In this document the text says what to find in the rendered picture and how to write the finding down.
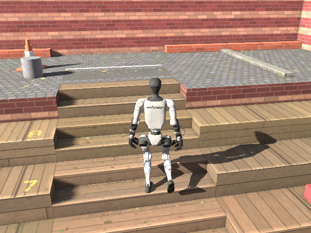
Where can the robot left hand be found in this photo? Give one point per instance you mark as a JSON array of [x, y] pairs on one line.
[[133, 140]]

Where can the left robot foot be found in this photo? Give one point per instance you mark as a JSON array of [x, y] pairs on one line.
[[148, 188]]

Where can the left robot upper arm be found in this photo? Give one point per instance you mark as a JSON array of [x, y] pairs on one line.
[[137, 111]]

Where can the right robot foot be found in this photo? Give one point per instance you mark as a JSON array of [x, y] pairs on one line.
[[170, 188]]

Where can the robot foot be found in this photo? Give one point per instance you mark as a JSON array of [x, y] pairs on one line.
[[148, 188], [170, 188]]

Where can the robot right forearm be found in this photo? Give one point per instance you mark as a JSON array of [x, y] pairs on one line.
[[177, 131]]

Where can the robot right hand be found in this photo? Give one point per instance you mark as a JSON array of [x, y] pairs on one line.
[[179, 143]]

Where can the robot left forearm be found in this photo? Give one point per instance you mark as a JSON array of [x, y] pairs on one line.
[[133, 128]]

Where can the right robot upper arm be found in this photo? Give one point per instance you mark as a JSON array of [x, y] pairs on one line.
[[172, 110]]

